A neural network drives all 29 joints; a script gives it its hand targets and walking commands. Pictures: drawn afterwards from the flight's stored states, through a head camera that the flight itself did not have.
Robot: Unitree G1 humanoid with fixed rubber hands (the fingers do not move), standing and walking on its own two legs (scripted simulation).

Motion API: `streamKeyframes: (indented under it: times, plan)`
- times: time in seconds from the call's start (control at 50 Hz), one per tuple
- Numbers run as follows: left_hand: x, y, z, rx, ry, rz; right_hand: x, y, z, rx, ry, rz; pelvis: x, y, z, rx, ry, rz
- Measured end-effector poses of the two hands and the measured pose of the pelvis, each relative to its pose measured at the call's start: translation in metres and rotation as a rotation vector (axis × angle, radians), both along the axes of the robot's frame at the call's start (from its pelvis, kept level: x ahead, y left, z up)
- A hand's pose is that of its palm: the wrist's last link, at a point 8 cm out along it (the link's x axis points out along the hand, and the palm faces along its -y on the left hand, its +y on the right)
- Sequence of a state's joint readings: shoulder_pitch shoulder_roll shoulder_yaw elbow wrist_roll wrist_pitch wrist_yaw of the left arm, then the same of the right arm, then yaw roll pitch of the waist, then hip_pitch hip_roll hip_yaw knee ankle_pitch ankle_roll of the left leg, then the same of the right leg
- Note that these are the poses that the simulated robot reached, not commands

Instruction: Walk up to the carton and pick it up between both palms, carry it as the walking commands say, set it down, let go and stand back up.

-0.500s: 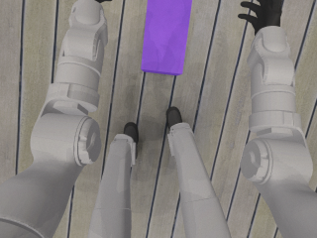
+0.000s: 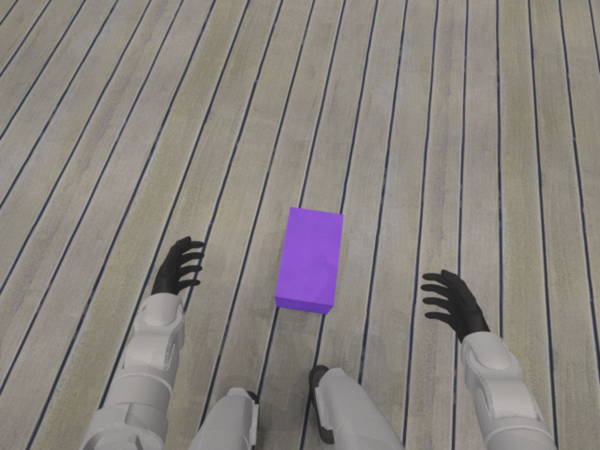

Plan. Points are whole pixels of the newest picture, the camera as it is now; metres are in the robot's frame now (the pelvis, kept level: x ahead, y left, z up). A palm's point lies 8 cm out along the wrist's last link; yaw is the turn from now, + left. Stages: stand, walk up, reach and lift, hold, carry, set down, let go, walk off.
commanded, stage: let go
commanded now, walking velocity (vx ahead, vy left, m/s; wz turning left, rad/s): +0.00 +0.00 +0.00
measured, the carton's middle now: (308, 262) +0.50 -0.08 -0.66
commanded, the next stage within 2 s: stand in 0.86 s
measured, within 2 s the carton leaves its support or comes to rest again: neither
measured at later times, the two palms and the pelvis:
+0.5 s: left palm (68, 361) +0.22 +0.27 -0.05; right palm (444, 332) +0.23 -0.20 -0.04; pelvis +0.07 +0.04 +0.03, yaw +0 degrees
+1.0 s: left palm (65, 410) +0.17 +0.28 -0.07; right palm (478, 342) +0.22 -0.24 -0.05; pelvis +0.07 +0.02 +0.02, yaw +1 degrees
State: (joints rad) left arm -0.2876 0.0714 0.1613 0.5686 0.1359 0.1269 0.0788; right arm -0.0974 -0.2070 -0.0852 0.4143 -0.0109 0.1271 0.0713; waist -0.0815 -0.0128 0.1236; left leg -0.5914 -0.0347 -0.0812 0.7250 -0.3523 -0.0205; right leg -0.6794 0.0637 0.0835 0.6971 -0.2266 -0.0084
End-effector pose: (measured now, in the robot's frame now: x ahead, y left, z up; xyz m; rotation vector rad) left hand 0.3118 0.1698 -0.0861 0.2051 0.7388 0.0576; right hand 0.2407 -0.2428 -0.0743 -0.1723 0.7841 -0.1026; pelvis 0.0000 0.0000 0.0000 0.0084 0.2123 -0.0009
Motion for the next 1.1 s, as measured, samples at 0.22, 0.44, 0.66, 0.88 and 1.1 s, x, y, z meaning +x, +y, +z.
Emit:
streamKeyframes:
  times: [0.22,0.44,0.66,0.88,1.1]
  plan:
    - [-0.065,0.064,0.019,-0.024,0.061,0.046,-0.019,0.036,0.021,0.019,0.041,0.026,0.036,0.016,0.021,-0.024,-0.150,0.012]
    - [-0.088,0.097,0.037,-0.024,0.074,0.061,-0.010,0.049,0.030,-0.009,0.028,0.043,0.068,0.035,0.028,-0.035,-0.191,0.009]
    - [-0.087,0.100,0.043,-0.007,0.046,0.063,-0.012,0.044,0.028,-0.031,0.046,0.023,0.077,0.034,0.027,-0.036,-0.206,-0.003]
    - [-0.111,0.086,0.028,0.000,0.064,0.078,-0.018,0.025,0.027,-0.091,0.090,0.001,0.069,0.022,0.022,-0.029,-0.280,0.015]
    - [-0.165,0.131,0.018,0.140,0.197,0.167,-0.041,-0.012,0.015,-0.129,0.047,0.005,0.066,0.016,0.020,-0.014,-0.231,0.029]
